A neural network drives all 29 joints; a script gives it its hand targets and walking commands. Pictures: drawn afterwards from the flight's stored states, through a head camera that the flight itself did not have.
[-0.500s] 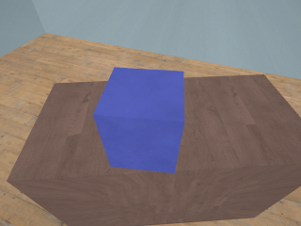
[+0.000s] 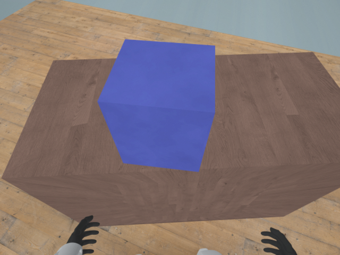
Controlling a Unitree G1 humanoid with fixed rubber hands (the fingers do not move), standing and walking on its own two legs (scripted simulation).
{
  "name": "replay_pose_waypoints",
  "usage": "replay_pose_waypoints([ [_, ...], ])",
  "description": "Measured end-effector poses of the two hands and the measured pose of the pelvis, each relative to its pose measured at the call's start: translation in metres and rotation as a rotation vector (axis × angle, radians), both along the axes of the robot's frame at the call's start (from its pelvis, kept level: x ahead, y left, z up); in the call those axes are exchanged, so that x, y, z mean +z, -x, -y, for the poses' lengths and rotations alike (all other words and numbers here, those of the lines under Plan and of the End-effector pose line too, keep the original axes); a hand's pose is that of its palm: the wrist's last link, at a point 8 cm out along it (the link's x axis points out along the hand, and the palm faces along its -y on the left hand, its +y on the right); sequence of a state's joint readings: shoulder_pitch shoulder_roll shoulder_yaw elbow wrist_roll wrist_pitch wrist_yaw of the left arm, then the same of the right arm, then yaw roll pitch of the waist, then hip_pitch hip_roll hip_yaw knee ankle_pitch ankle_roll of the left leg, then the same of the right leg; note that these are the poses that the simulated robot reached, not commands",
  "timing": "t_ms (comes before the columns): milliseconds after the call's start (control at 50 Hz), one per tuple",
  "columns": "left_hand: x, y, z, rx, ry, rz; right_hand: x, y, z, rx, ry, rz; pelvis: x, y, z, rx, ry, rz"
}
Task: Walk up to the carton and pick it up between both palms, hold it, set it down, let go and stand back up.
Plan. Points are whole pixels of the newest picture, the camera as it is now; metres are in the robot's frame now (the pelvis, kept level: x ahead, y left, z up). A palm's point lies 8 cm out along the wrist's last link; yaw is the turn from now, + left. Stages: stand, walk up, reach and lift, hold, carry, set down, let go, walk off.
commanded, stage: reach and lift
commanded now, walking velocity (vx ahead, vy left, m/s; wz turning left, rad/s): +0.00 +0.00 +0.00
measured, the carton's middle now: (164, 110) +0.46 +0.02 +0.06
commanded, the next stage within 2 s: none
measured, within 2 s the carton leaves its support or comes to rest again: neither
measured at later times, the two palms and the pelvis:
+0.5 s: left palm (57, 251) +0.17 +0.25 -0.03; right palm out of the picture +0.13 -0.21 -0.04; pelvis +0.01 +0.00 +0.03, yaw +0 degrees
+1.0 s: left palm (46, 236) +0.19 +0.26 +0.02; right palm (265, 229) +0.19 -0.18 +0.01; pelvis +0.03 +0.01 +0.03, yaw +1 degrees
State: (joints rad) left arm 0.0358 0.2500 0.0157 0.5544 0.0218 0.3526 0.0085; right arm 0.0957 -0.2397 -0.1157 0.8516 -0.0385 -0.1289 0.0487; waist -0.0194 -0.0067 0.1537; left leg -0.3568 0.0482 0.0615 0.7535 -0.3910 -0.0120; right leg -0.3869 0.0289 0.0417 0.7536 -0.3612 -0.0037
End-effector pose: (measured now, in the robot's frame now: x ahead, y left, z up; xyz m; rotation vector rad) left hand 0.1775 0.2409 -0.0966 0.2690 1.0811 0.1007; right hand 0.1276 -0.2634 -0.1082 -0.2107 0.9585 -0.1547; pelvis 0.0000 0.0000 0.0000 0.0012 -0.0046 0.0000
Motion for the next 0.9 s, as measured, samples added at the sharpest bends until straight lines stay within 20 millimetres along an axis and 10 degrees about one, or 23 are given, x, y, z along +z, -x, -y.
replay_pose_waypoints([
  [180, 0.032, -0.011, 0.028, -0.03, 0.074, 0.148, 0.05, -0.02, -0.008, 0.01, 0.031, 0.189, 0.018, -0.004, 0.01, 0.017, -0.008, 0.069],
  [500, 0.062, 0.011, -0.01, 0.009, 0.071, 0.267, 0.069, 0.0, -0.055, -0.044, -0.044, 0.248, 0.031, -0.006, -0.001, -0.004, -0.008, 0.1],
  [900, 0.095, -0.003, -0.012, -0.007, 0.153, 0.51, 0.106, -0.046, -0.078, -0.079, -0.093, 0.436, 0.034, -0.022, -0.012, 0.013, 0.006, 0.093],
])
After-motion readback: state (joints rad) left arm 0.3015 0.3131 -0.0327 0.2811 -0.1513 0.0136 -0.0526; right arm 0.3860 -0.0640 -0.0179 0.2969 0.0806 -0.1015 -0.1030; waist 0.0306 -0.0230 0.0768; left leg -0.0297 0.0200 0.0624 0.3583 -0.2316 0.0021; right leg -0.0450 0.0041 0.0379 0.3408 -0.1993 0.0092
